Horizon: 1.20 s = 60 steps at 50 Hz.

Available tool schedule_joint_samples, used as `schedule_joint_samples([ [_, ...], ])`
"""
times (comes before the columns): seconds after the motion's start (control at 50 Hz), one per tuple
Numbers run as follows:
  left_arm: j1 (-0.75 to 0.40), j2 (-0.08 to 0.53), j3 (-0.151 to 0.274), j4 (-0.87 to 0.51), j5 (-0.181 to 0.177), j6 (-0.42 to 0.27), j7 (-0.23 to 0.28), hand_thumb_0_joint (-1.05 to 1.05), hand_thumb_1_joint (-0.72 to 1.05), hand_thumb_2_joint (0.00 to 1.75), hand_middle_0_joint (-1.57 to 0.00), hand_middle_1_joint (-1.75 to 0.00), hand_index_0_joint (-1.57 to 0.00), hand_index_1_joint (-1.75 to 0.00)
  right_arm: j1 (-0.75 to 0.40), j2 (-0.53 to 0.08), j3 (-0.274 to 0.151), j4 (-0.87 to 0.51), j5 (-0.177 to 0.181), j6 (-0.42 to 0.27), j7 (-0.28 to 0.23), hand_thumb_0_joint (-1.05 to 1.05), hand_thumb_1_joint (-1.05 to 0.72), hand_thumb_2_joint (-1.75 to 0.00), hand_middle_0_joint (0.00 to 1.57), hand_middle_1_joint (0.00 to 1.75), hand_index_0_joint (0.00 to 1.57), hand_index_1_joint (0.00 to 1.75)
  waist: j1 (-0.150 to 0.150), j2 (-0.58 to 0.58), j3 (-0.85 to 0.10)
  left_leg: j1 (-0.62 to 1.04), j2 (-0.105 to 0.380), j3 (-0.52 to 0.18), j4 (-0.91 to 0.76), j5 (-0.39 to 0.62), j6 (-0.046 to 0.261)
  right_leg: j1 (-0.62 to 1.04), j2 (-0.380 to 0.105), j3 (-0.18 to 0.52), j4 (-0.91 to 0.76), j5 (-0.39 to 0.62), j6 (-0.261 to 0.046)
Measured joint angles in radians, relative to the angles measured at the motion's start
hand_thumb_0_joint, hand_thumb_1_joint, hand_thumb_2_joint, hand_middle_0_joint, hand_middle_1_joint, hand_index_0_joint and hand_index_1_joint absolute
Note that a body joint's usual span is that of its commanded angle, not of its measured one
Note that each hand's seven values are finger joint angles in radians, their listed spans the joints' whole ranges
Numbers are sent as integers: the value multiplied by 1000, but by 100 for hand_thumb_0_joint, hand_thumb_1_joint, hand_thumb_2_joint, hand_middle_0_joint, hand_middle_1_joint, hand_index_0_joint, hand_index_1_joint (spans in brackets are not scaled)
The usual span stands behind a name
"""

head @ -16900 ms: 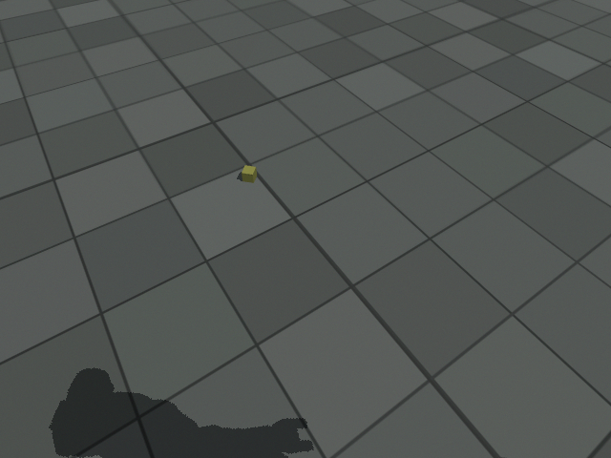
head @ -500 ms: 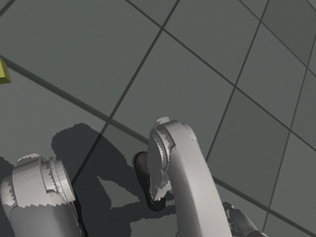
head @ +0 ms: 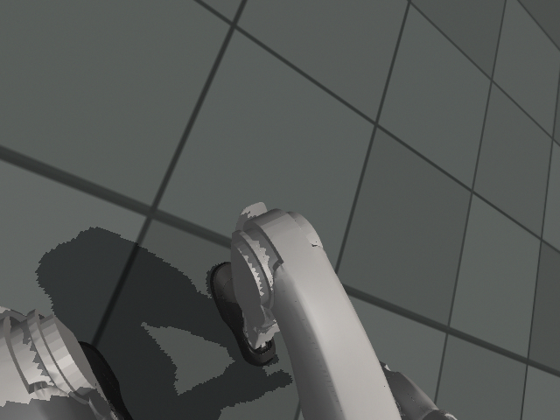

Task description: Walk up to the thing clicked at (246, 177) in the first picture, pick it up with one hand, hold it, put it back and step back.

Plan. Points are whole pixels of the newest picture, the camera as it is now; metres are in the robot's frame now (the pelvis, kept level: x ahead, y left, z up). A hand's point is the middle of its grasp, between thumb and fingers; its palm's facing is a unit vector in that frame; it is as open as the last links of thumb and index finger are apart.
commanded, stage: rest palm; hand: left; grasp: from above
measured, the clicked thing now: out of the picture +0.52 +0.29 -0.28
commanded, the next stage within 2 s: close in 0.86 s
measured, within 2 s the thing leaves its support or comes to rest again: neither
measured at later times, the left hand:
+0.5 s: hand out of the picture +0.49 +0.30 -0.24, palm faces -0.47 -0.09 -0.88, open 12.4 cm
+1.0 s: hand out of the picture +0.50 +0.29 -0.25, palm faces -0.44 -0.10 -0.89, open 12.3 cm
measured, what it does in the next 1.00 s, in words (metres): stands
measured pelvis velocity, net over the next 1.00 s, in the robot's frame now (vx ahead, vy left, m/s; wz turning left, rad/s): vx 0.00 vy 0.00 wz -0.04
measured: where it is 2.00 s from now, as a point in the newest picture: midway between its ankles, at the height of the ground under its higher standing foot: (185, 372)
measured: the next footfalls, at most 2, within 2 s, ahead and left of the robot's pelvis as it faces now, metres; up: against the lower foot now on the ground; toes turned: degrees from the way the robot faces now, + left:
none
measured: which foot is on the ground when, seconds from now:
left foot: down 0.00-1.00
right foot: down 0.00-1.00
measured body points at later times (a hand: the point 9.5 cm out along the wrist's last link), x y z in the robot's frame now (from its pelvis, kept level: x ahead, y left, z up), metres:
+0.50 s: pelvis +0.00 +0.00 +0.00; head +0.30 +0.12 +0.32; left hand +0.51 +0.30 -0.19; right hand +0.03 -0.26 -0.05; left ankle +0.06 +0.13 -0.27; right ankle +0.11 -0.12 -0.27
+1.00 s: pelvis +0.00 +0.00 +0.00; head +0.30 +0.11 +0.31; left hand +0.52 +0.29 -0.20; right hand +0.01 -0.24 -0.05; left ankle +0.06 +0.13 -0.27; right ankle +0.11 -0.12 -0.27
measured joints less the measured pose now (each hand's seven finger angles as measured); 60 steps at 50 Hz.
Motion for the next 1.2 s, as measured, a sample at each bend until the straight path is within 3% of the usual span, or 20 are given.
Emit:
schedule_joint_samples([
  [0.16,15,23,23,-17,-36,10,-36,0,-39,89,-15,-98,-19,-95,3,-12,11,-4,-1,-10,7,0,-91,-90,21,30,20,30,2,1,19,5,4,-11,8,-19,-5,3,5,-8,1,-11,-1],
  [0.3,34,43,25,-41,-35,-22,-54,0,-37,92,-18,-98,-21,-96,-14,-23,18,-15,-9,-1,6,0,-91,-90,21,30,20,30,10,-20,33,18,-1,-30,13,-27,-14,22,3,-24,-1,-17,-6],
  [0.54,38,45,-18,-18,-3,-52,-3,0,-28,93,-24,-99,-27,-97,-44,-29,20,-13,-25,-8,13,0,-91,-90,20,30,20,30,18,-39,28,25,-3,-42,23,-26,-12,35,6,-33,-2,-13,-2],
  [0.76,12,52,-23,45,-12,-27,47,0,-29,90,-21,-101,-25,-98,-50,-16,49,-10,-26,-36,25,0,-91,-90,20,30,20,30,-4,-39,34,18,1,-40,20,-23,-3,33,11,-32,-11,-7,5],
  [1.02,16,70,9,17,-37,2,32,0,-28,92,-22,-104,-26,-100,-38,-20,65,-6,-25,-49,34,0,-91,-90,21,30,20,30,-16,-37,50,15,4,-43,23,-25,-3,28,14,-34,-11,-4,7],
  [1.2,27,86,4,12,-49,-12,1,0,-28,87,-21,-100,-26,-96,-40,-28,71,-17,-24,-33,25,0,-91,-90,21,30,20,30,-10,-39,62,24,4,-46,20,-26,-3,37,15,-36,-16,-3,7],
])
